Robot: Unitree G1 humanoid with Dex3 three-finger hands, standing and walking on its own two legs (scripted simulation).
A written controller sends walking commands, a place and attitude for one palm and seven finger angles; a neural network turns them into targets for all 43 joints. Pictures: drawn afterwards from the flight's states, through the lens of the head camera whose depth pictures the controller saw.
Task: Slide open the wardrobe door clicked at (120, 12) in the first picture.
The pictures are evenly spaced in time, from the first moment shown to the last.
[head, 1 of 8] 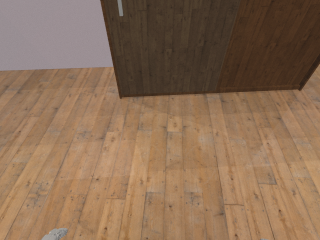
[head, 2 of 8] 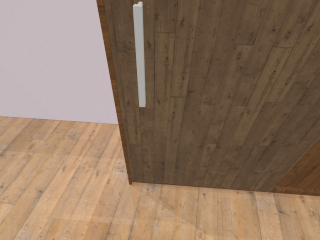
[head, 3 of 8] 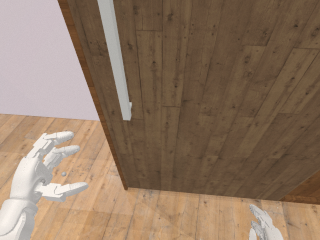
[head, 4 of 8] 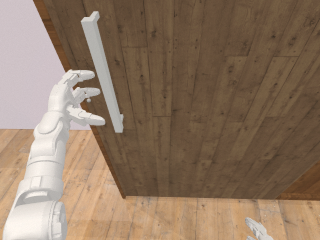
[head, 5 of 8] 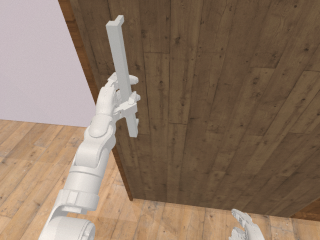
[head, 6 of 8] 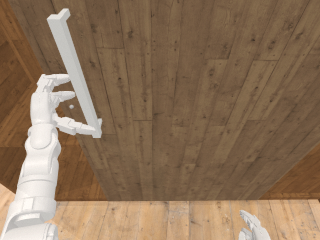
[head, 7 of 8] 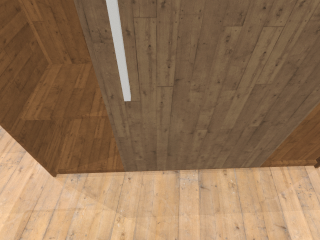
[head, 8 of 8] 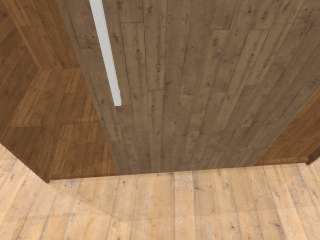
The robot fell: no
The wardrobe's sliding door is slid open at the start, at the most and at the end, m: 0.00 0.46 0.46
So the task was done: yes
